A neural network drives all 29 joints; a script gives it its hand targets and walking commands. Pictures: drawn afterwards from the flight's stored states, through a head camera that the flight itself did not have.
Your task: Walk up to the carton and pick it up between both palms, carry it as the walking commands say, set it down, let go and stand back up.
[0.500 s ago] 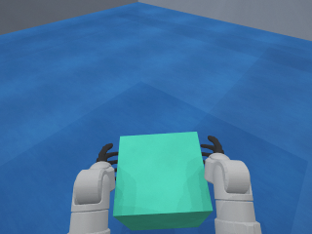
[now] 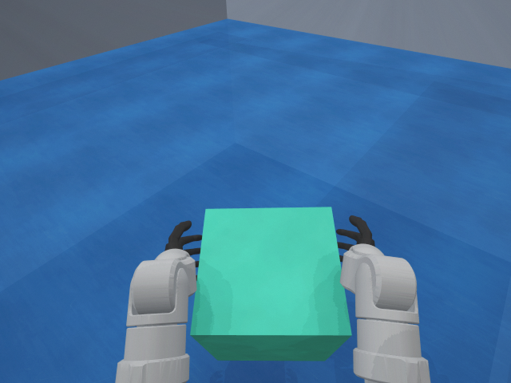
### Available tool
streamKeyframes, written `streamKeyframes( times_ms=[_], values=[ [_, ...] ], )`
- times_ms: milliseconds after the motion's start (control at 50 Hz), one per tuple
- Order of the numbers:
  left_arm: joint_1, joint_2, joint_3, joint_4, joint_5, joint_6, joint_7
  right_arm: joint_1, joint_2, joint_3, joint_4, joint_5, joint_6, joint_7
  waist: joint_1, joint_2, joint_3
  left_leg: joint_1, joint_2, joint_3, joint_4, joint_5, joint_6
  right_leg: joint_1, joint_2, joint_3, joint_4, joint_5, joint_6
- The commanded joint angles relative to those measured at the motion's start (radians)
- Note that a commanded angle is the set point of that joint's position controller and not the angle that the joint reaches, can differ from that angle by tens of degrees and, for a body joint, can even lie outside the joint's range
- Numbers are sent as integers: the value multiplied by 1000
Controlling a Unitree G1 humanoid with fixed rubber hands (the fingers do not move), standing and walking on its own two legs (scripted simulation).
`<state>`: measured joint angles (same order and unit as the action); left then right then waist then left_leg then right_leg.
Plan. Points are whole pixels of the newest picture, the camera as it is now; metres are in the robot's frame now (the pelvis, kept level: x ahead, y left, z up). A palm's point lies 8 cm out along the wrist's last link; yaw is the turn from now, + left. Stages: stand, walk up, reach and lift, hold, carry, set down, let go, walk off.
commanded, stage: carry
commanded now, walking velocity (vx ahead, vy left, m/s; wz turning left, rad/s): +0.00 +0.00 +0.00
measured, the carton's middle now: (269, 290) +0.31 -0.01 +0.00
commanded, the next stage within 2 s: hold in 1.64 s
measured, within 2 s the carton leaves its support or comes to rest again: neither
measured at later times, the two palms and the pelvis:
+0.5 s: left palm (198, 297) +0.25 +0.09 +0.08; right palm (389, 298) +0.25 -0.18 +0.07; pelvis -0.04 -0.04 +0.00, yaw +0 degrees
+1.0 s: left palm (163, 312) +0.22 +0.14 +0.09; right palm (370, 301) +0.23 -0.14 +0.10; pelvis -0.06 +0.00 +0.01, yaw +0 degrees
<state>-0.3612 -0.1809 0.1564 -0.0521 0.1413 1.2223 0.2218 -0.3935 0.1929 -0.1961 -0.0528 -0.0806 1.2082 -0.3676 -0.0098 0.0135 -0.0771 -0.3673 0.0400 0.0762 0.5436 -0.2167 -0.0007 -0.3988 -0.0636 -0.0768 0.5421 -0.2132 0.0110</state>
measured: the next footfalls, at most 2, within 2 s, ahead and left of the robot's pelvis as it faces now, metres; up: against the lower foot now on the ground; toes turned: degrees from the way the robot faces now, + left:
right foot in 0.38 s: +0.03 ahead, -0.11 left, +0.00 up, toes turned +8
left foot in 0.62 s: -0.02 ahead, +0.11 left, +0.00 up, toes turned -3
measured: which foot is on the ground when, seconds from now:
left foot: down 0.00-0.40, up 0.42-0.60, down 0.62-1.00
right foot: down 0.00-0.24, up 0.26-0.36, down 0.38-1.00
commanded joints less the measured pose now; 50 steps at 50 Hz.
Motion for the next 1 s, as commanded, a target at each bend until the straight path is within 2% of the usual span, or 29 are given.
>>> streamKeyframes(
  times_ms=[0,40,120,160,200,220,240,320,340,360,380,400,420,460,480,520,540,560,620,640,660,700,720,780,800,820,880,920,980],
  values=[
    [-625,-1037,-627,-70,-412,-29,-373,-509,1049,685,32,410,16,579,14,-38,-230,62,31,-19,-77,-296,-2,31,-59,88,-192,-306,-17],
    [-656,-1028,-657,-107,-447,-24,-378,-472,1053,666,24,396,3,567,8,-167,-239,173,-3,6,89,-198,-3,-73,-108,116,-285,-396,-17],
    [-522,-1030,-637,-7,-422,-11,-396,-497,1044,688,-40,399,2,546,-12,-223,-268,265,-49,43,209,-226,39,-179,-103,56,-286,-393,-4],
    [-519,-1049,-630,15,-419,-10,-394,-543,1050,702,-61,419,-1,546,-15,-129,-265,237,-16,-4,27,-249,64,-122,-87,41,-195,-353,0],
    [-600,-1037,-653,-67,-429,-25,-380,-463,1034,684,-16,408,-5,559,-21,238,-235,-10,160,-222,-261,-476,115,16,53,-76,209,-213,42],
    [-643,-1038,-642,-81,-416,-26,-376,-527,1029,683,-23,419,-2,574,-8,258,-198,-226,259,-317,-421,-658,139,164,81,-85,481,-169,42],
    [-685,-1053,-651,-127,-425,-33,-371,-486,1072,685,60,417,11,582,15,265,-201,-315,263,-248,-445,-628,125,238,81,-51,545,-152,35],
    [-665,-1048,-676,-187,-451,-41,-356,-499,1079,686,16,449,0,578,27,69,-271,128,98,-33,-64,-81,12,108,20,19,-132,-67,-3],
    [-585,-1019,-635,-78,-431,-25,-360,-480,1033,656,48,431,7,567,22,3,-233,56,120,-83,-23,-10,4,182,-61,120,-202,1,-13],
    [-504,-974,-583,21,-389,-31,-366,-380,1031,611,141,360,-3,556,11,-161,-299,-24,100,-89,11,-48,-5,264,-155,213,-189,77,-50],
    [-449,-955,-538,83,-358,-40,-379,-386,993,591,145,324,-25,543,7,-183,-272,-134,60,-57,80,-158,-20,343,-240,302,-228,134,-77],
    [-300,-921,-325,490,-172,-129,-399,-304,924,395,480,121,-103,531,11,-305,-285,-65,52,-43,120,-179,-21,216,-231,270,-224,61,-94],
    [-462,-1058,-622,-45,-403,-108,-404,-578,1048,732,-126,399,-86,530,9,-200,-243,20,26,-31,160,-148,-3,94,-209,276,-252,22,-106],
    [-641,-1080,-696,-262,-483,-101,-397,-583,1121,792,-210,458,-78,531,11,-109,-229,31,20,-3,169,-104,-4,103,-179,180,-249,76,-96],
    [-678,-1087,-693,-257,-501,-78,-386,-612,1116,781,-219,477,-61,518,15,-122,-261,32,16,-12,151,-116,2,145,-155,151,-254,27,-90],
    [-549,-1022,-639,-145,-426,-64,-367,-448,1051,695,-70,407,-34,506,7,-40,-299,62,9,6,41,-69,-3,210,-165,133,-177,280,-90],
    [-469,-969,-595,-58,-385,-69,-362,-409,1029,675,-7,378,-39,500,2,-128,-353,89,43,0,-98,-20,-1,301,-133,91,-117,382,-76],
    [-435,-962,-551,18,-348,-78,-368,-357,1009,614,108,318,-50,504,5,-100,-389,136,59,-20,-100,68,0,353,-120,99,-92,487,-62],
    [-423,-977,-613,-149,-378,-106,-361,-417,1054,739,-88,405,-69,525,10,-62,-453,255,93,-4,-59,249,12,331,-126,119,-22,562,-73],
    [-419,-954,-545,-30,-341,-121,-369,-388,1035,670,53,352,-91,517,10,-55,-459,250,104,-6,8,340,16,339,-123,111,-41,616,-54],
    [-440,-955,-533,-24,-332,-139,-376,-345,1020,625,92,295,-113,517,5,-90,-418,193,93,-20,-14,248,2,338,-115,72,-59,604,-50],
    [-496,-999,-665,-258,-411,-118,-369,-374,1076,725,-108,388,-88,523,2,-36,-418,197,114,-17,-26,189,0,325,-114,86,-68,471,-50],
    [-482,-968,-596,-130,-361,-134,-369,-369,1030,652,-8,334,-109,521,5,-53,-389,185,114,-28,-46,179,-4,292,-101,71,-82,388,-50],
    [-436,-963,-610,-74,-348,-127,-368,-371,1005,651,2,338,-108,526,7,48,-352,196,126,-30,-94,89,2,231,-100,77,-104,187,-49],
    [-427,-966,-603,-54,-350,-128,-372,-320,995,635,30,310,-111,525,6,10,-312,188,110,-36,-80,69,6,180,-81,71,-131,152,-41],
    [-477,-1002,-722,-277,-445,-117,-375,-397,1031,762,-196,413,-97,524,0,-22,-270,161,120,-39,-106,-22,13,164,-78,63,-145,67,-31],
    [-487,-1025,-683,-153,-432,-70,-375,-366,1012,696,-57,376,-45,529,6,26,-290,150,127,-53,-131,-40,11,177,-80,71,-134,73,-29],
    [-452,-990,-639,-89,-388,-77,-375,-317,1028,650,61,331,-47,529,6,-23,-306,144,135,-69,-134,-26,25,212,-80,61,-132,77,-17],
    [-500,-1014,-708,-189,-456,-50,-379,-377,1033,733,-96,396,-27,536,6,6,-270,120,120,-55,-162,-79,15,177,-61,40,-127,49,-16]
  ],
)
